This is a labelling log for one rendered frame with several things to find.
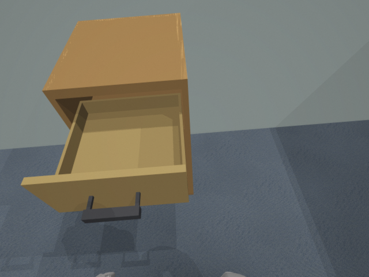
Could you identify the drawer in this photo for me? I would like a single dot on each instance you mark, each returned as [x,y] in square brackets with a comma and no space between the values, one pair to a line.
[115,148]

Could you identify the handle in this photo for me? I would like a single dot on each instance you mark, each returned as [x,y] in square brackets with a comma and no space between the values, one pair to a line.
[90,215]

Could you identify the cabinet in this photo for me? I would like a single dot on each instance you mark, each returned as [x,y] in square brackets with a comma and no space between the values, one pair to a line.
[119,58]

